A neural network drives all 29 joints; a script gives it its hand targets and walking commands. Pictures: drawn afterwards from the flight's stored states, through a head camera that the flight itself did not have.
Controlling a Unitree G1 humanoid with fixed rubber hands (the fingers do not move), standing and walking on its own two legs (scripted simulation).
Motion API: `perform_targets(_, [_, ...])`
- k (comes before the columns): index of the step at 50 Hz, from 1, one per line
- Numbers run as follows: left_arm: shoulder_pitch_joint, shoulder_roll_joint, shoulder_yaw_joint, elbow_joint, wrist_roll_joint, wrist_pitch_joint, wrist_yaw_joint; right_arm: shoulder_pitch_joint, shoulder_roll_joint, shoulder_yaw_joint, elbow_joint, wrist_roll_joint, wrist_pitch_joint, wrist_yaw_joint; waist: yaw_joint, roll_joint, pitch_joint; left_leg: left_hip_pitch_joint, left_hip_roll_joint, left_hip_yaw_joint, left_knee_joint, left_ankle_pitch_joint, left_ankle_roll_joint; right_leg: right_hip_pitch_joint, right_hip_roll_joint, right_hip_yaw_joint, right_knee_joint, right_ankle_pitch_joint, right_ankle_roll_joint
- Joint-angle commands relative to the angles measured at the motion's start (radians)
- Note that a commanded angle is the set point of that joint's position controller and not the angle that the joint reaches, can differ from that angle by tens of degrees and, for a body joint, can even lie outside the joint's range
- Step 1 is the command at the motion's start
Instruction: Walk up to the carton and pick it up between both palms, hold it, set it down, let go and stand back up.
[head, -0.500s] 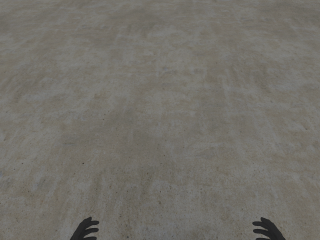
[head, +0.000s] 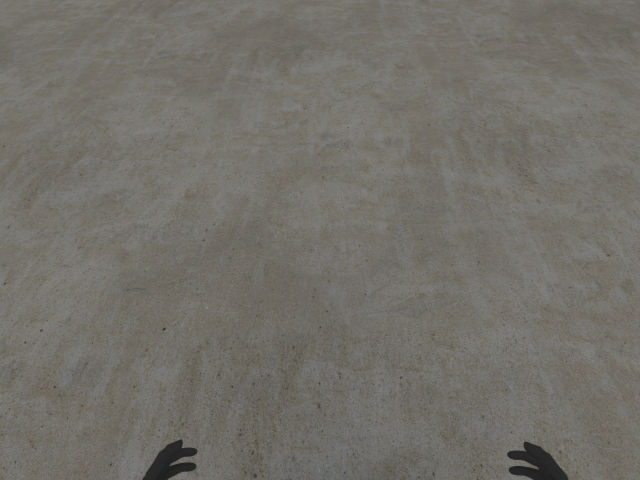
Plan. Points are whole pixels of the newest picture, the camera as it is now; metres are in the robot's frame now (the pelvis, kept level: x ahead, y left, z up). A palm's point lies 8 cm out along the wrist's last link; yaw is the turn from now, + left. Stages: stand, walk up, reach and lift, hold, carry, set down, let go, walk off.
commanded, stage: stand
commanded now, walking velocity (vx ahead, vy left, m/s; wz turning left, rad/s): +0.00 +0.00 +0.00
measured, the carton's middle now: out of the picture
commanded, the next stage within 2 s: walk up in 0.06 s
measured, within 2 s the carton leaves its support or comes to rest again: neither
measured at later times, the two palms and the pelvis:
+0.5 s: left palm out of the picture +0.05 +0.35 -0.10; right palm (520, 462) +0.16 -0.21 -0.09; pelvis -0.03 +0.03 -0.02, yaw +17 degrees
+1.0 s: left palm out of the picture -0.25 +0.34 -0.09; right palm (353, 425) +0.21 -0.01 -0.09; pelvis -0.08 +0.09 -0.01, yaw +44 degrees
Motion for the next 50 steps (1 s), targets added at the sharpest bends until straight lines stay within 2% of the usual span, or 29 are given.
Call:
perform_targets(1, [-0.012, 0.132, 0.04, -0.092, 0.0, -0.021, 0.005, -0.006, -0.127, -0.037, -0.094, 0.001, -0.02, -0.004, 0.0, -0.006, -0.03, -0.002, 0.088, -0.103, -0.132, 0.036, 0.038, -0.014, -0.078, 0.089, -0.129, 0.093, -0.035])
perform_targets(12, [-0.012, 0.135, 0.037, -0.084, -0.001, -0.02, 0.006, -0.001, -0.131, -0.034, -0.09, 0.001, -0.019, -0.005, -0.001, -0.009, -0.03, 0.003, 0.09, -0.098, -0.136, 0.04, 0.038, -0.013, -0.077, 0.092, -0.13, 0.102, -0.034])
perform_targets(13, [-0.096, 0.219, 0.083, -0.092, 0.028, -0.02, 0.019, -0.031, -0.207, -0.059, -0.11, -0.017, 0.004, 0.028, -0.018, 0.0, 0.021, -0.24, 0.058, -0.175, -0.044, 0.343, 0.069, 0.142, -0.126, 0.032, -0.048, 0.203, -0.094])
perform_targets(14, [-0.017, 0.252, 0.094, -0.071, 0.026, -0.021, 0.026, -0.048, -0.192, -0.061, -0.134, -0.036, 0.014, 0.044, 0.029, -0.069, -0.06, -0.255, 0.035, -0.124, 0.064, 0.364, 0.058, 0.219, -0.229, 0.103, -0.067, 0.264, -0.145])
perform_targets(15, [0.032, 0.279, 0.104, -0.057, 0.031, -0.02, 0.032, -0.072, -0.169, -0.06, -0.16, -0.051, 0.023, 0.05, 0.058, -0.178, -0.1, -0.265, 0.004, -0.056, 0.245, 0.126, 0.027, 0.217, -0.398, 0.211, -0.168, 0.335, -0.238])
perform_targets(16, [0.033, 0.279, 0.109, -0.054, 0.037, -0.021, 0.039, -0.104, -0.165, -0.06, -0.173, -0.076, 0.038, 0.053, 0.077, -0.201, -0.084, -0.327, 0.045, -0.062, 0.442, -0.201, -0.002, 0.176, -0.541, 0.285, -0.237, 0.387, -0.345])
perform_targets(17, [0.023, 0.266, 0.106, -0.045, 0.047, -0.023, 0.052, -0.122, -0.173, -0.059, -0.176, -0.084, 0.053, 0.057, 0.08, -0.141, -0.066, -0.375, 0.098, -0.118, 0.564, -0.233, -0.011, 0.156, -0.579, 0.292, -0.248, 0.382, -0.396])
perform_targets(18, [-0.022, 0.256, 0.101, -0.036, 0.052, -0.027, 0.064, -0.117, -0.169, -0.058, -0.177, -0.077, 0.064, 0.062, 0.063, -0.109, -0.034, -0.399, 0.133, -0.166, 0.589, -0.224, -0.016, 0.143, -0.57, 0.249, -0.241, 0.363, -0.391])
perform_targets(20, [-0.109, 0.253, 0.097, -0.034, 0.057, -0.034, 0.071, -0.067, -0.155, -0.061, -0.159, -0.062, 0.073, 0.074, 0.023, -0.12, 0.009, -0.363, 0.166, -0.179, 0.512, -0.165, -0.029, 0.119, -0.494, 0.111, -0.212, 0.345, -0.331])
perform_targets(22, [-0.127, 0.261, 0.096, -0.033, 0.054, -0.036, 0.066, -0.042, -0.141, -0.062, -0.146, -0.055, 0.065, 0.091, 0.013, -0.152, -0.017, -0.247, 0.147, -0.111, 0.359, -0.138, -0.034, 0.096, -0.429, -0.028, -0.169, 0.312, -0.274])
perform_targets(24, [-0.135, 0.282, 0.1, -0.031, 0.057, -0.031, 0.058, -0.016, -0.128, -0.067, -0.139, -0.044, 0.045, 0.106, 0.001, -0.173, -0.059, -0.067, 0.088, -0.004, 0.217, -0.091, -0.015, 0.011, -0.381, -0.143, -0.112, 0.233, -0.231])
perform_targets(25, [-0.146, 0.285, 0.097, -0.029, 0.054, -0.025, 0.052, 0.02, -0.134, -0.075, -0.126, -0.039, 0.034, 0.111, -0.029, -0.139, -0.08, 0.04, 0.043, 0.049, 0.118, -0.002, 0.004, -0.052, -0.349, -0.191, -0.048, 0.153, -0.203])
perform_targets(26, [-0.137, 0.258, 0.086, -0.025, 0.045, -0.02, 0.045, 0.082, -0.162, -0.094, -0.098, -0.038, 0.022, 0.108, -0.07, -0.027, -0.114, 0.157, -0.008, 0.044, 0.019, 0.06, 0.031, -0.124, -0.281, -0.25, 0.086, 0.012, -0.153])
perform_targets(27, [-0.119, 0.193, 0.065, -0.048, 0.032, -0.016, 0.036, 0.142, -0.257, -0.125, -0.09, -0.041, 0.011, 0.097, -0.116, 0.234, -0.105, 0.233, 0.075, -0.181, -0.126, 0.176, 0.117, -0.269, -0.174, -0.305, 0.328, -0.153, -0.075])
perform_targets(28, [-0.146, 0.153, 0.053, -0.1, 0.003, -0.01, 0.038, 0.11, -0.362, -0.14, -0.111, -0.04, 0.011, 0.093, -0.133, 0.39, -0.1, 0.19, 0.26, -0.584, -0.282, 0.212, 0.279, -0.414, -0.021, -0.214, 0.478, -0.453, -0.016])
perform_targets(29, [-0.163, 0.156, 0.052, -0.102, -0.008, -0.008, 0.05, 0.083, -0.355, -0.14, -0.105, -0.025, 0.017, 0.084, -0.139, 0.327, -0.092, 0.13, 0.279, -0.596, -0.301, 0.182, 0.354, -0.393, -0.057, -0.095, 0.584, -0.446, -0.013])
perform_targets(30, [-0.131, 0.162, 0.058, -0.083, -0.018, -0.013, 0.055, 0.026, -0.324, -0.128, -0.109, -0.033, 0.024, 0.069, -0.108, 0.279, -0.087, 0.104, 0.248, -0.525, -0.255, 0.182, 0.348, -0.385, -0.076, -0.07, 0.589, -0.376, -0.016])
perform_targets(32, [-0.044, 0.171, 0.059, -0.031, -0.023, -0.033, 0.06, -0.071, -0.273, -0.101, -0.142, -0.062, 0.043, 0.056, -0.058, 0.221, -0.084, 0.018, 0.17, -0.4, -0.18, 0.181, 0.29, -0.277, -0.099, -0.102, 0.395, -0.238, -0.022])
perform_targets(35, [0.045, 0.158, 0.063, 0.004, -0.012, -0.044, 0.054, -0.103, -0.236, -0.081, -0.145, -0.057, 0.06, 0.069, -0.028, 0.203, -0.109, -0.137, 0.138, -0.393, -0.17, 0.203, 0.243, -0.024, -0.037, -0.157, 0.182, -0.104, -0.027])
perform_targets(36, [0.1, 0.155, 0.068, 0.016, -0.009, -0.046, 0.052, -0.139, -0.232, -0.077, -0.146, -0.05, 0.068, 0.074, 0.009, 0.179, -0.106, -0.252, 0.113, -0.386, -0.155, 0.121, 0.206, 0.113, -0.032, -0.146, 0.072, -0.027, -0.041])
perform_targets(37, [0.181, 0.168, 0.078, 0.032, 0.004, -0.049, 0.052, -0.174, -0.224, -0.071, -0.149, -0.043, 0.075, 0.077, 0.062, 0.134, -0.1, -0.41, 0.064, -0.373, -0.115, -0.036, 0.145, 0.284, -0.05, -0.099, -0.058, 0.027, -0.064])
perform_targets(38, [0.233, 0.26, 0.102, 0.037, 0.038, -0.052, 0.059, -0.14, -0.151, -0.052, -0.172, -0.043, 0.079, 0.08, 0.095, -0.098, -0.1, -0.58, -0.056, -0.272, 0.092, -0.218, 0.051, 0.379, -0.273, 0.209, -0.276, -0.268, -0.135])
perform_targets(39, [0.158, 0.353, 0.119, 0.011, 0.07, -0.048, 0.073, -0.168, -0.144, -0.06, -0.202, -0.073, 0.082, 0.072, 0.084, -0.219, -0.021, -0.58, -0.058, -0.175, 0.466, -0.198, -0.019, 0.141, -0.621, 0.528, -0.475, -0.521, -0.241])
perform_targets(40, [0.063, 0.304, 0.1, 0.019, 0.086, -0.051, 0.089, -0.156, -0.212, -0.073, -0.177, -0.099, 0.091, 0.069, 0.039, -0.074, 0.055, -0.547, 0.007, -0.244, 0.611, -0.15, -0.028, 0.022, -0.623, 0.471, -0.475, -0.478, -0.267])
perform_targets(41, [0.006, 0.265, 0.083, 0.023, 0.082, -0.06, 0.089, -0.118, -0.214, -0.081, -0.156, -0.095, 0.094, 0.076, 0.006, -0.049, 0.091, -0.517, 0.018, -0.243, 0.647, -0.094, -0.034, -0.025, -0.556, 0.332, -0.442, -0.388, -0.256])
perform_targets(43, [-0.04, 0.223, 0.071, 0.031, 0.075, -0.079, 0.078, -0.046, -0.207, -0.085, -0.12, -0.089, 0.095, 0.092, -0.03, -0.082, 0.083, -0.442, 0.055, -0.228, 0.691, 0.004, -0.049, -0.022, -0.445, 0.115, -0.382, -0.265, -0.225])
perform_targets(45, [-0.018, 0.216, 0.073, 0.038, 0.071, -0.087, 0.074, -0.068, -0.178, -0.074, -0.109, -0.076, 0.09, 0.107, -0.01, -0.139, 0.062, -0.424, 0.071, -0.187, 0.669, 0.011, -0.065, 0.022, -0.418, 0.005, -0.373, -0.201, -0.222])
perform_targets(48, [0.053, 0.252, 0.086, 0.05, 0.081, -0.088, 0.078, -0.158, -0.145, -0.062, -0.121, -0.047, 0.089, 0.116, 0.036, -0.149, 0.08, -0.413, 0.117, -0.15, 0.507, -0.042, -0.067, 0.086, -0.452, -0.077, -0.374, -0.169, -0.24])
perform_targets(50, [0.077, 0.288, 0.099, 0.052, 0.087, -0.079, 0.083, -0.183, -0.134, -0.061, -0.123, -0.035, 0.078, 0.121, 0.049, -0.161, 0.067, -0.34, 0.127, -0.105, 0.385, -0.099, -0.056, 0.089, -0.467, -0.14, -0.367, -0.183, -0.246])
